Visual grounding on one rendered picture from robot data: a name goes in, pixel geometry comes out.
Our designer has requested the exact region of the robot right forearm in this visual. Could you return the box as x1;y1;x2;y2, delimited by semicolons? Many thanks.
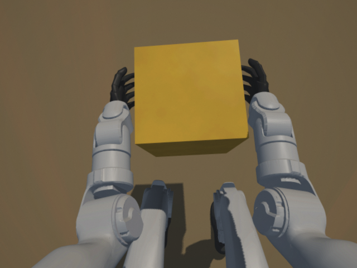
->
248;92;319;199

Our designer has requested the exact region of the robot left forearm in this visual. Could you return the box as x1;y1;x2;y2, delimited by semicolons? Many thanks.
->
76;100;134;236

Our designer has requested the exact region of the carton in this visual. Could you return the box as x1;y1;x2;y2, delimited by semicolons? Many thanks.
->
134;40;249;157

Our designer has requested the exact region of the robot right upper arm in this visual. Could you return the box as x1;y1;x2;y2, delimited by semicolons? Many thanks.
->
252;186;357;268

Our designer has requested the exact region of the left robot hand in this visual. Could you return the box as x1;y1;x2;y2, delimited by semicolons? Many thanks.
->
110;67;134;110

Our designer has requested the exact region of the right robot hand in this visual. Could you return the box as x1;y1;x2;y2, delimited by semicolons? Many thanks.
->
241;58;269;104

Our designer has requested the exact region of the robot left upper arm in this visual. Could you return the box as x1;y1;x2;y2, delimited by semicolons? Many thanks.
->
31;194;143;268

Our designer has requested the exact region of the right robot thigh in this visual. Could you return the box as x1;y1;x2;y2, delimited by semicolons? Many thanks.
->
213;187;269;268

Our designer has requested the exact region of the robot left foot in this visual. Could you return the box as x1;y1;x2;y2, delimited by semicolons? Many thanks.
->
165;218;171;248

